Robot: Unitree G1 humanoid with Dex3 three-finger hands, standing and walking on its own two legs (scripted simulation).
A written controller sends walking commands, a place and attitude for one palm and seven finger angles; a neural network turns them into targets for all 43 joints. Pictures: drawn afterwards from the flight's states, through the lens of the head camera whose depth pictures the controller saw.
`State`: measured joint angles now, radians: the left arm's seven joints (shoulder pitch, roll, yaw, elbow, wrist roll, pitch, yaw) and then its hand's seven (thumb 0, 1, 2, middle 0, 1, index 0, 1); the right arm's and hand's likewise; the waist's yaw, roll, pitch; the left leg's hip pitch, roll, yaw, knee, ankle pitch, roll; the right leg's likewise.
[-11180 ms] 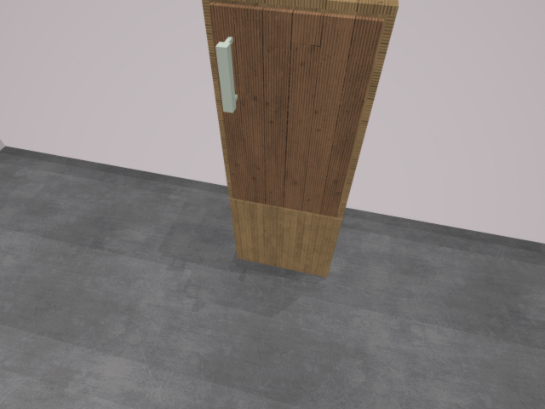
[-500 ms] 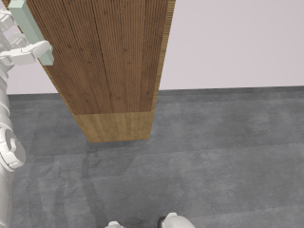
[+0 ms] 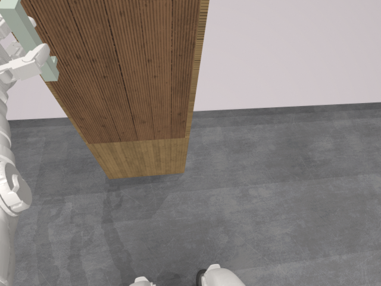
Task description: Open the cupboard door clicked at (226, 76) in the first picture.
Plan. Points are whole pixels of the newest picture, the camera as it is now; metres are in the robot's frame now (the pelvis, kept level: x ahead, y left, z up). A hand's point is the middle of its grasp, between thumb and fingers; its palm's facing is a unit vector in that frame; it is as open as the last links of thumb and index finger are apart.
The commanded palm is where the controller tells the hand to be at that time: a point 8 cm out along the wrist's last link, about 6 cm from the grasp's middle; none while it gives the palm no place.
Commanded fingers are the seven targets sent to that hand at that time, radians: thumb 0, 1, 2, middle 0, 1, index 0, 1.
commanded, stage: pull the door open along its arc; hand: left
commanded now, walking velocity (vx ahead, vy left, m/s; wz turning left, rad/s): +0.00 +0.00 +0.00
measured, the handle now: (35, 38) +0.58 +0.24 +0.14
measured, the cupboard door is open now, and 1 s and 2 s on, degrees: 0 23 49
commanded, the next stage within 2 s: open thumb and fingers to let go in 1.32 s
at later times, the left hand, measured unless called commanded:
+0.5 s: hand (46, 99) +0.43 +0.20 +0.15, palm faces +0.21 -0.98 +0.06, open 7.4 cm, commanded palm +0.39 +0.24 +0.14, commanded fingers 0.00 0.90 0.90 -0.40 -1.35 -0.40 -1.35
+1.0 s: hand (62, 106) +0.41 +0.17 +0.15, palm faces +0.43 -0.90 +0.03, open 7.1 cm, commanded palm +0.33 +0.19 +0.14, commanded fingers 0.00 0.90 0.90 -0.40 -1.35 -0.40 -1.35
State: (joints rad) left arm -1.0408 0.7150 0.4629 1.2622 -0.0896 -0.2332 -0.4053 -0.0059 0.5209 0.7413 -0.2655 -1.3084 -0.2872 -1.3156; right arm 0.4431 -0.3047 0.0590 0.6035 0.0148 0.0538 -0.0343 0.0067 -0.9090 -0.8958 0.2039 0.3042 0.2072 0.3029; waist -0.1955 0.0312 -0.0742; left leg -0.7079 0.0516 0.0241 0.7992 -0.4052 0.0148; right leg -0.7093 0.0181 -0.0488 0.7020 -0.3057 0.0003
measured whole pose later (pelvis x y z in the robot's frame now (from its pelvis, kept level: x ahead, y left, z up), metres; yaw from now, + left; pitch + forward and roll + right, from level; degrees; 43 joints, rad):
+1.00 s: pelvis +0.01 -0.02 +0.02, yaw +1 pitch +6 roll +0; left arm -0.45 0.12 0.26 0.48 -0.09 -0.10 0.29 0.01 0.60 0.76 -0.26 -1.31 -0.23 -1.29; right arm 0.36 -0.25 -0.01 0.69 0.00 0.00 -0.02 0.01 -0.91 -0.90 0.20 0.30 0.20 0.30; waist -0.03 0.05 -0.08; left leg -0.37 0.03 0.03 0.61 -0.35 -0.01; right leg -0.41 0.01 -0.04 0.59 -0.29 -0.02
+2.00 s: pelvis -0.02 -0.03 +0.03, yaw +3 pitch -2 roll +0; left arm -0.19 -0.11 -0.13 0.13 0.02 0.11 0.52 0.00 -0.37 0.35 -0.29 -1.15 -0.28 -1.15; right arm 0.18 -0.19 0.02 0.68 -0.03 0.08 -0.04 0.02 -0.91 -0.90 0.20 0.30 0.20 0.30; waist 0.01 0.05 -0.01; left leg -0.22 0.02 0.00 0.55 -0.29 -0.02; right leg -0.24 -0.01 -0.08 0.54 -0.26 -0.03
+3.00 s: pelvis +0.00 -0.02 +0.02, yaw +2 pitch -2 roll +0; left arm 0.16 0.11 -0.10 -0.21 -0.11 0.08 -0.02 -0.01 -0.50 0.30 -0.16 -0.32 -0.15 -0.31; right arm 0.19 -0.21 0.07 0.54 0.02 -0.01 -0.02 0.02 -0.91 -0.90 0.20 0.30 0.20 0.30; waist 0.02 0.04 -0.01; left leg -0.21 0.01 0.02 0.57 -0.33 -0.01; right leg -0.26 -0.01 -0.05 0.59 -0.30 -0.02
